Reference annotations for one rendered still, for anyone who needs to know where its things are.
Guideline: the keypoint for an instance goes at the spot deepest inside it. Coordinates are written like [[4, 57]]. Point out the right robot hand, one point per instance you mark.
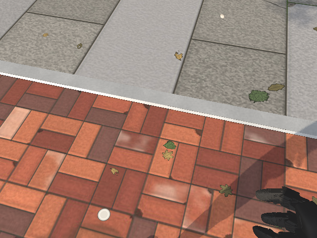
[[301, 224]]

